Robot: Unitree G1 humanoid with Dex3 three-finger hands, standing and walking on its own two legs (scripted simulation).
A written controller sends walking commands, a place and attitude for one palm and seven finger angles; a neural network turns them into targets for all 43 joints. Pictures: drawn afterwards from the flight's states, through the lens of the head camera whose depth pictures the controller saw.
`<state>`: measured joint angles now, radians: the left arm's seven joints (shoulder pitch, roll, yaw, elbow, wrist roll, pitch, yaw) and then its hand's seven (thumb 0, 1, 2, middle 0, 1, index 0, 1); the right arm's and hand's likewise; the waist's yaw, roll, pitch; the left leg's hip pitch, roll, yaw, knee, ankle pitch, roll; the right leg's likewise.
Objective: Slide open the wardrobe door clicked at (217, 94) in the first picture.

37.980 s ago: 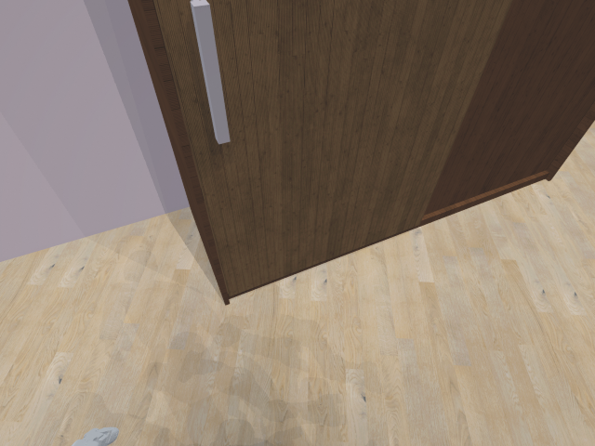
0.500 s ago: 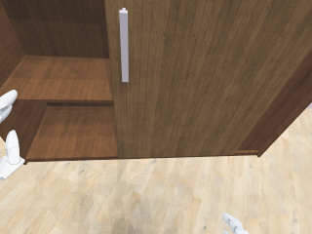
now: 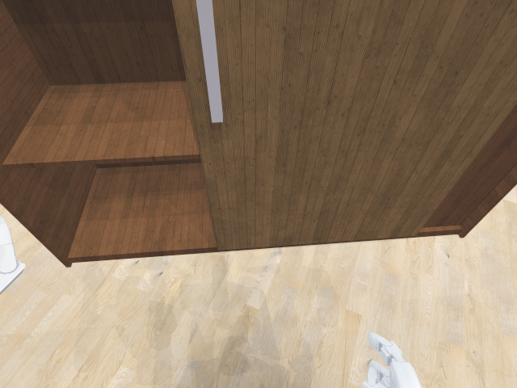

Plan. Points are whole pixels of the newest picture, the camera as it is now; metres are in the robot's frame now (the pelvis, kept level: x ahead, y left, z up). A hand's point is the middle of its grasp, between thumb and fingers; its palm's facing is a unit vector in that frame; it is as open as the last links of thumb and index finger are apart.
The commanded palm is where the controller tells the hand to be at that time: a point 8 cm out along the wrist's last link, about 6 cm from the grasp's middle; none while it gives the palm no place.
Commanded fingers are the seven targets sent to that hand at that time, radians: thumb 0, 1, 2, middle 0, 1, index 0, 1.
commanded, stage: stop stepping back and stand still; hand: left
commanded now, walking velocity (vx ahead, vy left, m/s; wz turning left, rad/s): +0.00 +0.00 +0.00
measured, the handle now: (211, 60) +0.70 +0.14 +0.14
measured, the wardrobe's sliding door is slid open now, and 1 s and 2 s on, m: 0.62 0.62 0.62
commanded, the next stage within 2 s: let the arm hang, fingers relaxed in 0.36 s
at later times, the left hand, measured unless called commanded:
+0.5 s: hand (37, 264) +0.23 +0.27 +0.14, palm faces +0.34 -0.80 -0.50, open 7.4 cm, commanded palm none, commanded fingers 0.00 0.90 0.90 -0.20 -0.30 -0.20 -0.30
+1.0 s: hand out of the picture -0.07 +0.21 -0.16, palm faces +0.05 -0.98 -0.19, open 7.2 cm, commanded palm none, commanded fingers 0.00 0.90 0.90 -0.20 -0.30 -0.20 -0.30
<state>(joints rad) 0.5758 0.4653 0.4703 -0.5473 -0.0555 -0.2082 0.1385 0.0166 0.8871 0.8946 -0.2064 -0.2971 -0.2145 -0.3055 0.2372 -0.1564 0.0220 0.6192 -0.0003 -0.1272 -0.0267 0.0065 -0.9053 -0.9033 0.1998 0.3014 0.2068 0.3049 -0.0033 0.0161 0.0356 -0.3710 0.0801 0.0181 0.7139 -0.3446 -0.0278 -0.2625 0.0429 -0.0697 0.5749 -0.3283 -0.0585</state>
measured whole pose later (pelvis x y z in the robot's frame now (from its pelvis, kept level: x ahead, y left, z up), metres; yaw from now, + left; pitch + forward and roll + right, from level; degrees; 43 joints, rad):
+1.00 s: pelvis -0.02 +0.03 +0.01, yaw +3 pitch +0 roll -1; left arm 0.32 0.20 0.01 1.11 0.01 0.03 0.01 0.01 0.94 0.89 -0.20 -0.29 -0.21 -0.30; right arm 0.30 -0.16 0.01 1.08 -0.02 0.04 -0.02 0.00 -0.91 -0.90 0.20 0.30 0.20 0.30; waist 0.00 0.00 0.07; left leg -0.29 0.00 0.01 0.48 -0.21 0.02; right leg -0.21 -0.01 -0.09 0.43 -0.23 -0.01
